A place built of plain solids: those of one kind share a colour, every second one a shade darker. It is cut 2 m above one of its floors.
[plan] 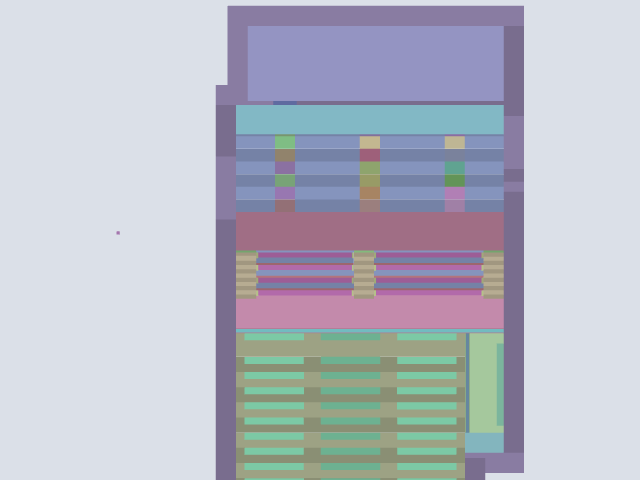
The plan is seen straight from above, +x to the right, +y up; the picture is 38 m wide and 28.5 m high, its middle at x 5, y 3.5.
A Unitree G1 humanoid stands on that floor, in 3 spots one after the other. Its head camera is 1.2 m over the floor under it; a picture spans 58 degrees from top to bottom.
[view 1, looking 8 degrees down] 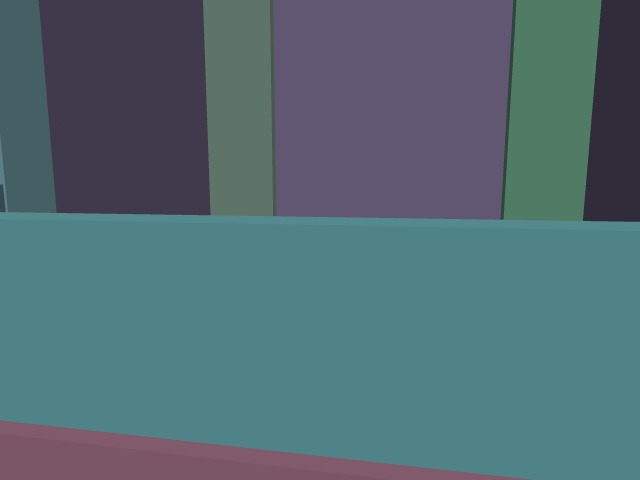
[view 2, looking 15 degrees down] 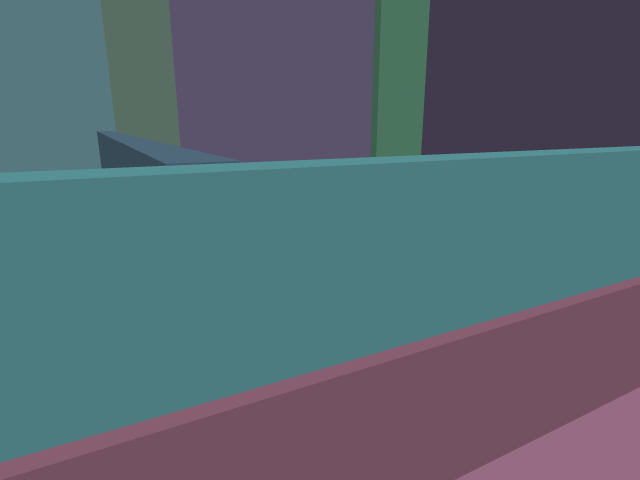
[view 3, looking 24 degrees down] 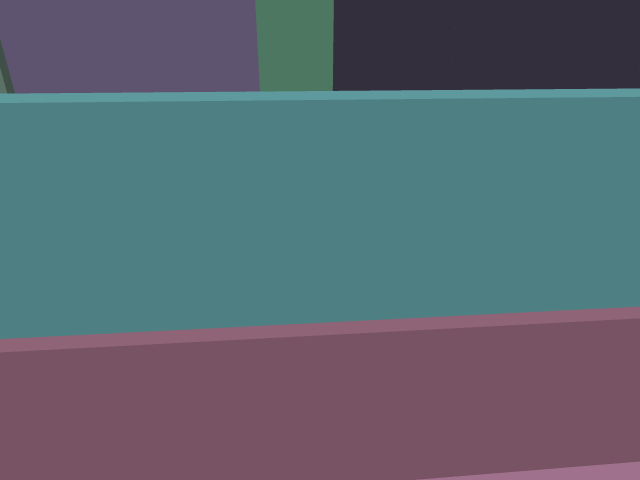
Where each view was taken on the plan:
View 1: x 6.34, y -0.86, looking -80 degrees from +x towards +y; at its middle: rail_front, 0.95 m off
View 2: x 14.04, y -0.86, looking -118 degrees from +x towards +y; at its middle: rail_front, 1.09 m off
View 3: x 1.89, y -0.86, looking -95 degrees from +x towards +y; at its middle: rail_front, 1.02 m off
